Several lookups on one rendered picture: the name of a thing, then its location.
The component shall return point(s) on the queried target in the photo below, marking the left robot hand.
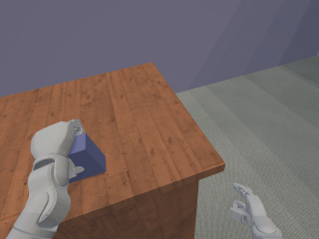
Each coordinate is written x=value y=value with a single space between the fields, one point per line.
x=58 y=138

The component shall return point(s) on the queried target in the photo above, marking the right robot hand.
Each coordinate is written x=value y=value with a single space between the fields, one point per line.
x=253 y=206

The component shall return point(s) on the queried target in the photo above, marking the robot left forearm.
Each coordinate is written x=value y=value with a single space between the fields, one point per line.
x=49 y=202

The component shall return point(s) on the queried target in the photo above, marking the robot right forearm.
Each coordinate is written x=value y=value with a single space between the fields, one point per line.
x=263 y=227

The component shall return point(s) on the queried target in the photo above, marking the sponge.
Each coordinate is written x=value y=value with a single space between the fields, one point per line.
x=86 y=154

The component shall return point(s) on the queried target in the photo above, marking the table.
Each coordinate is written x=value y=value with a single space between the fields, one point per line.
x=155 y=152

